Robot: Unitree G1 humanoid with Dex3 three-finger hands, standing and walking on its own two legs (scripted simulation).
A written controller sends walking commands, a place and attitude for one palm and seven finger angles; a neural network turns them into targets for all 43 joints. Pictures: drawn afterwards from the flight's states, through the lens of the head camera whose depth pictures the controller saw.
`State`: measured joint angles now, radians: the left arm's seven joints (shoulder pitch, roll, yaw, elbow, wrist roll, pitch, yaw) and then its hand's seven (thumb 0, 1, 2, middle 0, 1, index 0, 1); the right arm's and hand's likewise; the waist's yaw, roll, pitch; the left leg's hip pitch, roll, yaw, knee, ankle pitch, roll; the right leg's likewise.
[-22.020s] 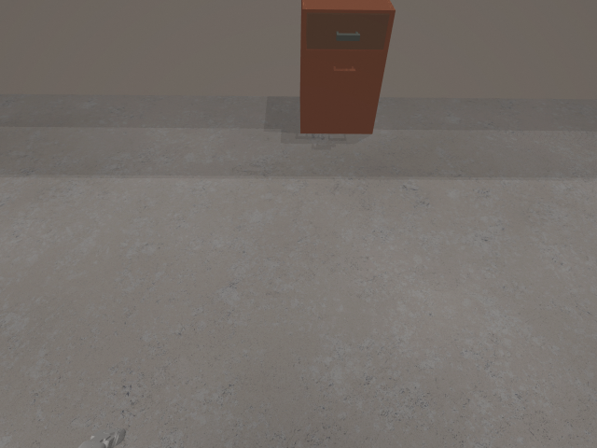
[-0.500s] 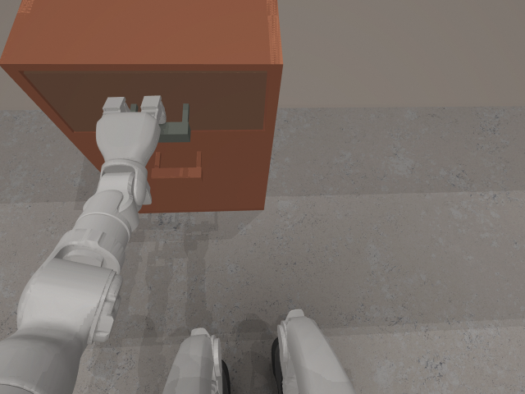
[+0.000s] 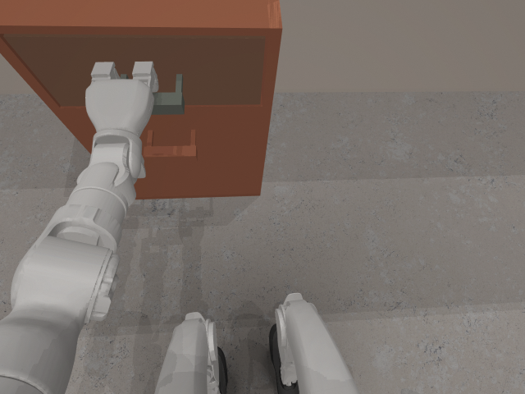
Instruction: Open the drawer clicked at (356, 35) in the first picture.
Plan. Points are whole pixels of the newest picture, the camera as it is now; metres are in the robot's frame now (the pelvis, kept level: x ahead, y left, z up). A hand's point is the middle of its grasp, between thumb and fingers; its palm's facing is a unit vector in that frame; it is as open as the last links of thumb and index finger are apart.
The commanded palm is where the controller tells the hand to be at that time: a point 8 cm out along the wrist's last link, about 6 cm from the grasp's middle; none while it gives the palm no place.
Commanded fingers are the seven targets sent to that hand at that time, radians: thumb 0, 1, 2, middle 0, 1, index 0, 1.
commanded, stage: lower the fingers behind the handle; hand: left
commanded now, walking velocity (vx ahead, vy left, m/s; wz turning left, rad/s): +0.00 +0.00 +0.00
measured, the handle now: (150, 92) +0.61 +0.13 -0.02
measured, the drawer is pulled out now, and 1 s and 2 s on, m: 0.00 0.00 0.00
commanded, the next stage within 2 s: lift the fingers back up to retry in 0.34 s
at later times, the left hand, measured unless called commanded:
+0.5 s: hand (133, 121) +0.54 +0.15 -0.01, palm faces -0.02 +0.02 -1.00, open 13.9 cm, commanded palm +0.51 +0.15 +0.01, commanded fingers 0.00 -0.50 0.30 -0.30 -1.20 -0.30 -1.20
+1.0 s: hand (127, 104) +0.54 +0.15 +0.04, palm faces -0.01 -0.04 -1.00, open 13.9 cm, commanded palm +0.51 +0.15 +0.08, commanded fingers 0.00 -0.50 0.30 -0.30 -1.20 -0.30 -1.20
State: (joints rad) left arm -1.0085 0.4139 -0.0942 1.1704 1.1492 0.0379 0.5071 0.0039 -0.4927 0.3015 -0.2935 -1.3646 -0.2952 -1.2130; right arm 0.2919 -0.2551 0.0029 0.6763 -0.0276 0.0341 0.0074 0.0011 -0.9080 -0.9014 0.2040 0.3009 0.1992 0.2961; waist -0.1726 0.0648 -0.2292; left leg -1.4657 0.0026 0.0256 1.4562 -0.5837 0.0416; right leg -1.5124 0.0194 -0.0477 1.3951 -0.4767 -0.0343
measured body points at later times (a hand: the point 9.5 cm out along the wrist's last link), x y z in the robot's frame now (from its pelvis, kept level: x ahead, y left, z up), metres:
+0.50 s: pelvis -0.01 +0.00 -0.01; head +0.17 +0.00 +0.41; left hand +0.54 +0.15 +0.05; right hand +0.01 -0.26 -0.14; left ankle +0.03 +0.10 -0.57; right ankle +0.07 -0.10 -0.57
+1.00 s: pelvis +0.04 +0.00 +0.06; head +0.19 -0.02 +0.48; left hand +0.53 +0.15 +0.09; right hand +0.05 -0.27 -0.08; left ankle +0.03 +0.10 -0.57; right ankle +0.07 -0.10 -0.57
